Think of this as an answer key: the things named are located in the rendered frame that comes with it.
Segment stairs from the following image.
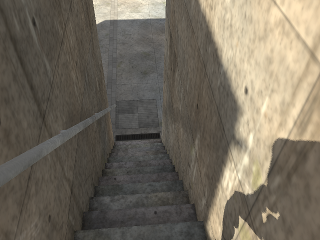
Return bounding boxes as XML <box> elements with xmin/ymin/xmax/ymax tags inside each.
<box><xmin>74</xmin><ymin>140</ymin><xmax>207</xmax><ymax>240</ymax></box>

